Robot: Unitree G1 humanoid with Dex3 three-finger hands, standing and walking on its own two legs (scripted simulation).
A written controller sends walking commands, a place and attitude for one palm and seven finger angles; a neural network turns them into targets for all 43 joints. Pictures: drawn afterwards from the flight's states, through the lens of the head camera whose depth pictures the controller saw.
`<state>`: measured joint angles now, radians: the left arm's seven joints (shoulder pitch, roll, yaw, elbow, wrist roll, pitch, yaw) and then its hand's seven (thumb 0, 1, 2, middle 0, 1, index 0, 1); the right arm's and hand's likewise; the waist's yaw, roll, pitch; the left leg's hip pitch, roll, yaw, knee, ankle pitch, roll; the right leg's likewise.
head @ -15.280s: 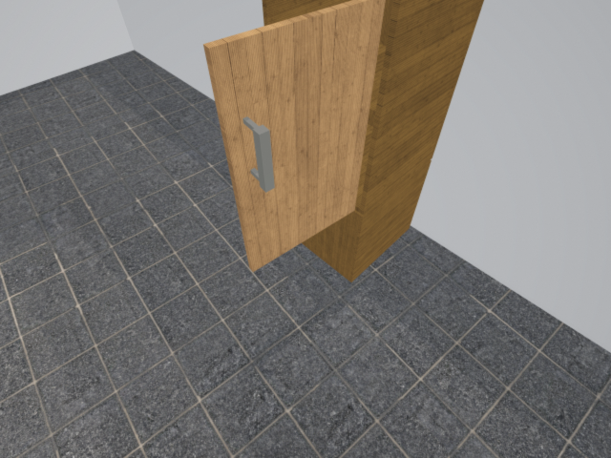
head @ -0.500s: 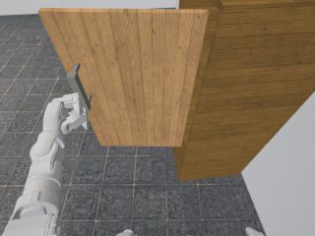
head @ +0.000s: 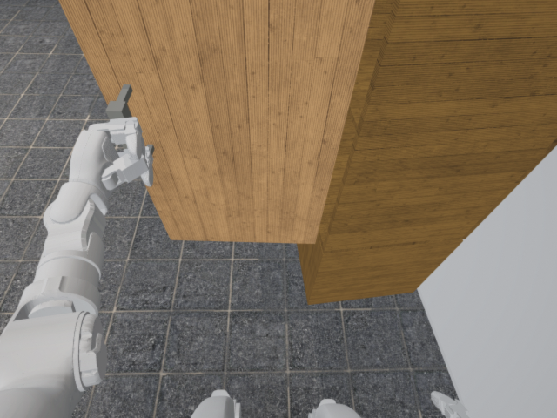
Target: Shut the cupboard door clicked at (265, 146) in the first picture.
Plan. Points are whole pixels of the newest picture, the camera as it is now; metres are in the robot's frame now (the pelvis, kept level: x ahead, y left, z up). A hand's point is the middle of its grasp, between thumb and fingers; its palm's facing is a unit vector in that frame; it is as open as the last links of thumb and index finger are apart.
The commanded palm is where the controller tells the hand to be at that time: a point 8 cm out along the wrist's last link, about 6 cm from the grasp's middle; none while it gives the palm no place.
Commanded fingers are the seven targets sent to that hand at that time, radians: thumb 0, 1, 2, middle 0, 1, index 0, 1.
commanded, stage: push the door shut along its arc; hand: left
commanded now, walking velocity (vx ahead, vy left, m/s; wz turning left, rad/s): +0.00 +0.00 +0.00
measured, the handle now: (135, 133) +0.52 +0.22 +0.09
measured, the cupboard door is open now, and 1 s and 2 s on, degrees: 82 66 55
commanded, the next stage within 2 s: pull the fist back off the door in 1.58 s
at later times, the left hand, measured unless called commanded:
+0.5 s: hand (153, 139) +0.49 +0.18 +0.11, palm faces -0.19 -0.98 -0.02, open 3.2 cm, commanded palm +0.50 +0.21 +0.10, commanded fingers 0.00 0.90 0.90 -1.30 -1.50 -1.30 -1.50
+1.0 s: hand (208, 108) +0.56 +0.11 +0.11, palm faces -0.34 -0.94 +0.02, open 3.1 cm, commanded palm +0.58 +0.16 +0.10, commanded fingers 0.00 0.90 0.90 -1.30 -1.50 -1.30 -1.50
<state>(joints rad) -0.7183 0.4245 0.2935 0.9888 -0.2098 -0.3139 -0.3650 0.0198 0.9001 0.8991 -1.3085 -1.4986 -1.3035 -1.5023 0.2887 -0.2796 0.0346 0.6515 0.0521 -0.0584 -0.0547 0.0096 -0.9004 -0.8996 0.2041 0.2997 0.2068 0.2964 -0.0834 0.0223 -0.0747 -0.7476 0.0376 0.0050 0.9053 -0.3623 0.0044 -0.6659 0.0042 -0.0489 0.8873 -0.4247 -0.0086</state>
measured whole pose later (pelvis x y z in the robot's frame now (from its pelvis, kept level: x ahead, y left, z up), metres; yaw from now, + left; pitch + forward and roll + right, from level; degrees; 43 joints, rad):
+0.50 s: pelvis -0.01 +0.01 -0.02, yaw +0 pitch +18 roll -3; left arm -1.00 0.54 0.24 1.20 -0.18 -0.28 -0.43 0.02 0.90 0.90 -1.31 -1.50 -1.34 -1.50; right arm 0.37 -0.30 0.03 0.71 0.04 -0.07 -0.04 0.01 -0.90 -0.90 0.20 0.30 0.21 0.30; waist -0.14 0.03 -0.09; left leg -0.94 0.04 -0.02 1.00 -0.38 0.01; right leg -0.83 0.00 -0.07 0.96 -0.43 0.00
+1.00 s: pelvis +0.00 +0.01 -0.03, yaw -2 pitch +24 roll -4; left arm -1.28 0.62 0.31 1.35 -0.07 -0.22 -0.46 0.02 0.89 0.91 -1.29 -1.50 -1.30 -1.50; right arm 0.38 -0.29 0.05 0.68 0.01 -0.10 -0.04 0.01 -0.90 -0.90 0.21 0.30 0.21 0.30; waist -0.26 0.06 -0.08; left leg -1.09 0.06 0.00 1.09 -0.41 0.02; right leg -0.99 0.03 -0.05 1.03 -0.45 0.00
